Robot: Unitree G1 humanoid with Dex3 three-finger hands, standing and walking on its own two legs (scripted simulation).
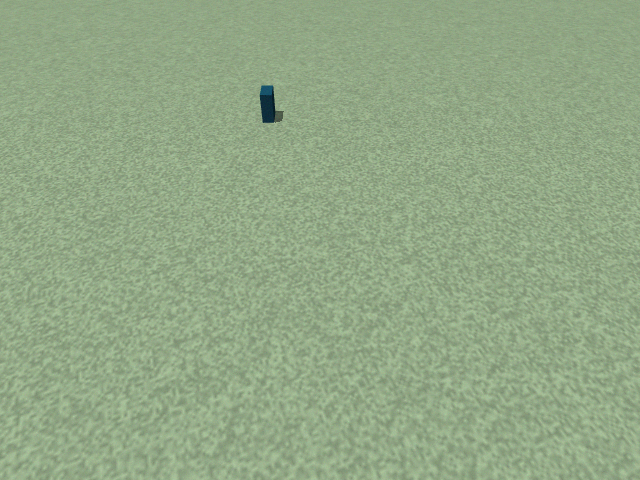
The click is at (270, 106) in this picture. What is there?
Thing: carton on end
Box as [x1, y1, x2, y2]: [260, 85, 274, 122]
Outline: 262,85 260,91 262,120 263,122 273,122 274,101 272,85
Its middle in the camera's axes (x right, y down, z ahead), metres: -0.28 -0.78 +2.26
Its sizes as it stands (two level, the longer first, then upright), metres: 0.111 0.066 0.172
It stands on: the floor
